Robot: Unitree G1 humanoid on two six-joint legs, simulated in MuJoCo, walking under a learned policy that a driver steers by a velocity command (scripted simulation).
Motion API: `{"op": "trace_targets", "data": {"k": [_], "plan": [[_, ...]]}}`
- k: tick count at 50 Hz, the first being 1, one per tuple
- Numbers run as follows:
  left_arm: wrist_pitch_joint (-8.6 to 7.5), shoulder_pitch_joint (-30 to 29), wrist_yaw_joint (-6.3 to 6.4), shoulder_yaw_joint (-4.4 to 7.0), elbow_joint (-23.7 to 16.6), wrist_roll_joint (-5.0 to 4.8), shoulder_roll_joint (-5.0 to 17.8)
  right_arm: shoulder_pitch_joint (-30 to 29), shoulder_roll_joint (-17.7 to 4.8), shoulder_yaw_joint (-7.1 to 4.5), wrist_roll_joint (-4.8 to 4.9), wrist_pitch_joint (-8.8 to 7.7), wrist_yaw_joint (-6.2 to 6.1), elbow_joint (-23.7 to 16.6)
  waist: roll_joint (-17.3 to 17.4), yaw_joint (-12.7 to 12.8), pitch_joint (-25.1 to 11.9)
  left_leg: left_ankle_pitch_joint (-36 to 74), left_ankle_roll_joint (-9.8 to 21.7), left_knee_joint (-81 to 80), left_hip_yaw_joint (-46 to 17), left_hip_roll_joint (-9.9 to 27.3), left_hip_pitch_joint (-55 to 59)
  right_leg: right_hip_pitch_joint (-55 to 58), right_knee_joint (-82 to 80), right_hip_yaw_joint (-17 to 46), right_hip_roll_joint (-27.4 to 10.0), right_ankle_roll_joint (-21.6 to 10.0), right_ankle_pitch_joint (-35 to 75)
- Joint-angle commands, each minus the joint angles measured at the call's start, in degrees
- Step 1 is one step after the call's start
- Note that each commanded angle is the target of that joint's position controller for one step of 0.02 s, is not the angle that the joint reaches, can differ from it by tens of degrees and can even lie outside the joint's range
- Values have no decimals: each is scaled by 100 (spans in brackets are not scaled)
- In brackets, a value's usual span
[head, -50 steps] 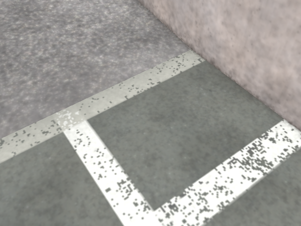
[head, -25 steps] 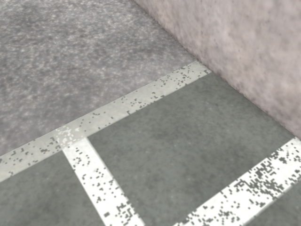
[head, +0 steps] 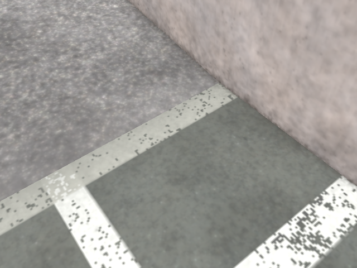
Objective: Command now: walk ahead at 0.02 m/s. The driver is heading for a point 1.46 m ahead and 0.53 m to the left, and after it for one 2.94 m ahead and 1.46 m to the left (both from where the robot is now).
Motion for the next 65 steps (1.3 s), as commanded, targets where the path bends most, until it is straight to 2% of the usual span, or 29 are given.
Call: {"op": "trace_targets", "data": {"k": [1, 4, 7, 8, 10, 12, 16, 18, 20, 21, 22, 23, 24, 26, 29, 34, 39, 41, 43, 44, 45, 46, 47, 48, 50, 52, 55, 60, 65], "plan": [[47, 941, -12, 141, 154, 51, 687, -34, -669, -168, 65, 5, -66, -234, -19, 89, 426, -2680, -66, -1236, -891, 724, -614, 37, -983, 38, -79, -429, -862], [-209, 499, -23, 124, 160, -6, 507, 148, -455, -141, -24, -9, -132, -121, -685, -136, 360, -1210, -121, -386, -565, 527, 751, -921, -1676, 254, -146, -388, -1395], [-334, 668, -35, 224, 170, -106, 662, 412, -539, -177, -27, -13, -133, 92, -483, -51, 165, -1891, -32, 136, -242, 268, 606, -603, -1727, 397, -180, -518, -1910], [-342, 853, -36, 277, 158, -140, 800, 274, -573, -194, 22, -44, -115, 61, -483, 76, 269, -2272, 0, 441, -143, 179, 117, -380, -1897, 718, -403, -724, -2375], [-428, 1013, -31, 416, 129, -199, 1143, -137, -410, -156, 75, -177, -15, -106, -931, 258, 503, -1469, 43, 1518, -103, 307, -861, 208, -2485, 2029, -1444, -1313, -2573], [-546, 1081, -40, 400, 113, -159, 975, -300, -512, -200, 142, -295, 72, -193, -758, 282, 633, -1685, 144, 2229, -444, 712, -1820, 864, -2555, 2361, -1811, -1513, -1799], [-553, 984, -136, 396, 20, -229, 984, -439, -401, -186, 176, -451, 171, -202, -508, 223, 444, -1409, 63, 1137, -38, 660, -1085, 979, -2325, 1207, -1199, -1117, -492], [-493, 918, -177, 415, 3, -262, 1081, 30, -359, -207, 184, -434, 199, 21, -514, -33, 341, -834, -38, 502, 347, 346, 264, 215, -2003, 718, -890, -1011, -425], [-503, 791, -189, 384, -57, -252, 1036, 1039, -600, -352, 205, -366, 144, 374, -397, -493, 59, -687, -12, 271, 281, 224, 1669, -465, -1215, 469, -639, -836, 163], [-546, 486, -213, 307, -196, -217, 771, 1858, -1011, -483, 189, -373, 88, 527, 444, -874, -191, -1141, 315, -384, -1027, 1145, 2528, -1151, 535, -126, -193, -508, 626], [-691, 533, -206, 163, -439, -202, 176, 2561, -1751, -623, 140, -383, 98, 590, 2106, -941, -661, -1622, 1222, -1371, -3708, 2564, 3566, -2651, 2549, -572, 515, -215, -722], [-793, 322, -222, 235, -501, -292, 503, 2339, -1286, -449, 30, -477, 137, 615, 1465, -760, -518, -2102, 1447, -1597, -4486, 2862, 3269, -3218, 3741, 169, 249, -339, -1185], [-849, 114, -275, 264, -594, -378, 692, 1741, -947, -337, 28, -538, 161, 428, 973, -532, -68, -2085, 1225, -1557, -3837, 2698, 2887, -3575, 4038, 294, -80, -543, -649], [-839, 17, -269, 313, -558, -268, 720, 990, -753, -230, 12, -553, 250, 175, 433, -232, 212, -1115, 845, -1704, -2514, 2145, 2143, -3246, 3568, 129, -472, -617, 402], [-715, 13, -294, 347, -551, -215, 589, 1242, -596, -151, -12, -473, 223, 278, 537, -96, 213, 487, 649, -1837, -1458, 1703, 1780, -2725, 2934, -135, -546, -478, 913], [-671, -1232, -343, 231, -1048, -179, 373, 1481, -835, -178, -16, -405, 63, 284, 394, -270, 440, 1114, 661, -2036, -888, 1574, 1560, -2651, 1024, -347, -382, -235, 1910], [-687, -2069, -484, 165, -1355, -251, 468, 1883, -884, -235, 85, -393, 31, 420, 461, -433, 671, 904, 637, -2063, -716, 1755, 1923, -2284, -79, -418, -186, -324, 2297], [-739, -2173, -541, 184, -1470, -204, 556, 1890, -839, -246, 74, -320, 11, 455, 447, -321, 684, 1952, 518, -1584, -732, 1786, 2191, -2041, -405, -389, -48, -443, 2082], [-799, -1522, -532, 311, -1355, -138, 853, 1752, -988, -299, 46, -249, -5, 395, 725, 72, 127, 3731, 325, -695, -799, 1711, 2388, -991, -511, -485, 285, -589, 1904], [-827, -671, -497, 423, -1100, -109, 1078, 1593, -965, -287, 42, -219, -2, 321, 745, 500, -386, 4230, 154, 208, -709, 1442, 2232, 100, -694, -568, 414, -722, 2328], [-839, 212, -433, 517, -911, -18, 1439, 1470, -862, -236, -12, -235, 19, 134, 567, 813, -1156, 3091, -95, 1542, -623, 1105, 1213, 1861, -346, -36, -271, -973, 3961], [-768, 678, -372, 568, -890, 169, 1903, 2049, -246, -69, -77, -289, 43, 33, -986, 564, -2250, -1258, -482, 4004, -285, 166, -787, 4088, 32, 1784, -2093, -1801, 6180], [-699, 695, -384, 455, -1013, 119, 1582, 2517, -364, -89, 92, -366, 64, 185, -1277, 543, -3441, -3275, -543, 5329, -1330, -92, -1129, 4388, -483, 3079, -2643, -2285, 5971], [-631, 114, -371, 391, -1169, 24, 1333, 2021, -841, -259, 239, -347, 47, 25, -811, 441, -2678, -2959, -535, 5502, -1288, 308, -1424, 3399, -768, 2251, -2367, -2001, 5223], [-605, -678, -333, 244, -1211, -61, 873, 1333, -750, -320, 204, -161, -64, -158, -174, 104, -1137, -2275, -635, 5000, -768, 808, -1464, 1456, -1287, 910, -1776, -1547, 4313], [-621, -1021, -361, 238, -1165, 74, 812, 1608, -516, -377, 147, 116, -119, -166, -435, -257, -704, -1887, -613, 4630, -618, 969, -621, 66, -1774, 181, -1459, -1381, 3409], [-626, -1167, -295, 300, -1110, 136, 1005, 1429, -423, -426, 108, 297, -172, -458, -533, -374, -435, -1565, -616, 3933, -489, 1008, -604, -425, -2202, -253, -1479, -1565, 2789], [-454, -1206, -62, 403, -1091, 10, 1303, 608, -639, -493, 58, 364, -48, -949, -497, -210, -531, -745, -556, 2641, -341, 1110, -571, -62, -2371, -603, -1623, -1522, 1674], [-226, -1015, -37, 486, -1041, -122, 1528, 75, -771, -558, 76, 421, 111, -1322, -479, -41, -468, -1173, -398, 1691, -28, 936, -425, 563, -2008, -682, -1840, -1315, 1251]]}}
